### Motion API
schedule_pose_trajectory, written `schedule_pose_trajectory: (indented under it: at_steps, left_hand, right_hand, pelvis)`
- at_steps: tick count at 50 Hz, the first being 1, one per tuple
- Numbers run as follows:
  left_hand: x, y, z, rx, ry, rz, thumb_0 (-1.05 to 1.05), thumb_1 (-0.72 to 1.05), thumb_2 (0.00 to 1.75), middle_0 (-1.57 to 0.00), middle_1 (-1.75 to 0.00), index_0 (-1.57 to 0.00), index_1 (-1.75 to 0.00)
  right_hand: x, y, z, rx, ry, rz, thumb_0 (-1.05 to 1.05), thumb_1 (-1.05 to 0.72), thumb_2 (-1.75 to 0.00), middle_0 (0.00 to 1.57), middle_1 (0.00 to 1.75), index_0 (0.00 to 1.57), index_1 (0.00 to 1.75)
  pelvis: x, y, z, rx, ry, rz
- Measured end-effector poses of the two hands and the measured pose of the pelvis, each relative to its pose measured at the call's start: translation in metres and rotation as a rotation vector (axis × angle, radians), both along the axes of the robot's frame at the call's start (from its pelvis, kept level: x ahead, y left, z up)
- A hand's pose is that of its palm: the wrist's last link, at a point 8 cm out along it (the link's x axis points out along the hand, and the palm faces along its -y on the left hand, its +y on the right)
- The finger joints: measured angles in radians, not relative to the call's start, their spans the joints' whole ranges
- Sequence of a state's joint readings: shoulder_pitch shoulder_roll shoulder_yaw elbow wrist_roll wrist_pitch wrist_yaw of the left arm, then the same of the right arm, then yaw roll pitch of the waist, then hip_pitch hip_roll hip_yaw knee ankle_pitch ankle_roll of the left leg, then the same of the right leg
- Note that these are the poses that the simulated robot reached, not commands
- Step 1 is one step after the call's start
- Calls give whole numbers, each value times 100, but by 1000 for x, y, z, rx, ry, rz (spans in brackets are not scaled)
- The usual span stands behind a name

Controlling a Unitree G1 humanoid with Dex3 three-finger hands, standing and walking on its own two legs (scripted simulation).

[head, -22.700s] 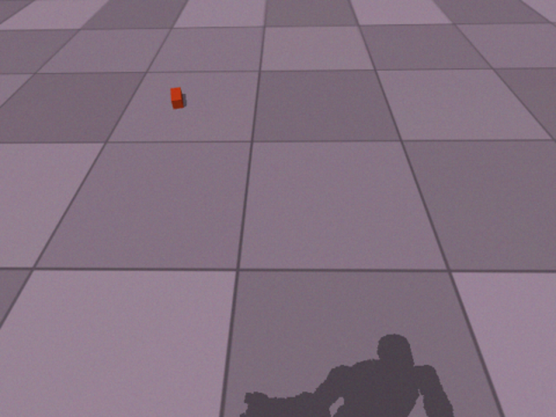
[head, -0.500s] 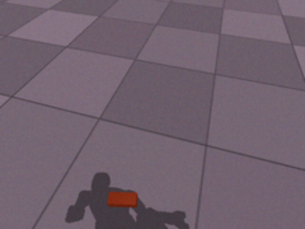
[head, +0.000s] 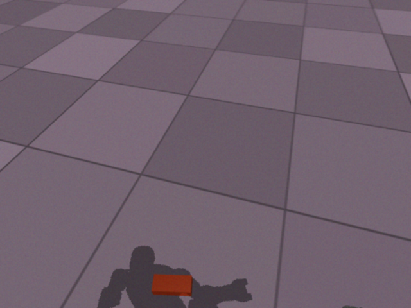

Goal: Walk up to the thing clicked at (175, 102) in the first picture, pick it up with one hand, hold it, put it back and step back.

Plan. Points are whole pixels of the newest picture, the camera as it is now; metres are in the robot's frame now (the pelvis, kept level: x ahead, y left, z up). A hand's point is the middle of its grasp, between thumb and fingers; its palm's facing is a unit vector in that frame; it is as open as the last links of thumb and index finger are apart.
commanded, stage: walk up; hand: left
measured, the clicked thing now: (172, 285) +0.38 +0.19 -0.75
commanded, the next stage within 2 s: stand in 0.72 s
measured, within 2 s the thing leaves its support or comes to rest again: neither
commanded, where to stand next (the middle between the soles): +0.01 -0.02 m, yaw -2 degrees
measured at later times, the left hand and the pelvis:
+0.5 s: hand out of the picture +0.08 +0.25 -0.15, palm faces -0.01 -0.94 -0.35, open 7.4 cm; pelvis -0.01 -0.01 +0.00, yaw +0 degrees
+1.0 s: hand out of the picture +0.06 +0.24 -0.16, palm faces -0.03 -0.94 -0.35, open 7.4 cm; pelvis -0.01 -0.01 +0.00, yaw +0 degrees
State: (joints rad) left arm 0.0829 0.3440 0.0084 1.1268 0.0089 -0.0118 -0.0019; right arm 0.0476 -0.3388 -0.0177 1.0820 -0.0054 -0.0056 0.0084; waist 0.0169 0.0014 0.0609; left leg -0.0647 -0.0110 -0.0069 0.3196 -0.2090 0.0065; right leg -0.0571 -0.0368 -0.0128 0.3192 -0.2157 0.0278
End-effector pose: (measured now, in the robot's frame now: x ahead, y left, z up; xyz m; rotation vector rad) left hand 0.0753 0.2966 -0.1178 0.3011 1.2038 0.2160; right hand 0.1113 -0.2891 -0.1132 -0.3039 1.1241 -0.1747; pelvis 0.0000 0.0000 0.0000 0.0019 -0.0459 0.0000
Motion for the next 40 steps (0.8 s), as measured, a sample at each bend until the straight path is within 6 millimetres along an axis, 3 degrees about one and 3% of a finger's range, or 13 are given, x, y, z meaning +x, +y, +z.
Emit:
schedule_pose_trajectory:
  at_steps: [21,40]
  left_hand:
    - [-5,-5,1,9,24,-11,1,91,89,-21,-30,-20,-30]
    - [-12,-11,1,3,18,-15,1,91,89,-21,-30,-20,-30]
  right_hand:
    - [-48,-15,-7,-8,103,-51,0,-91,-89,20,30,21,30]
    - [-50,-17,-7,-9,84,-33,0,-90,-89,20,30,21,30]
  pelvis:
    - [-4,-8,1,-3,0,1]
    - [-11,-11,1,-2,-2,-1]
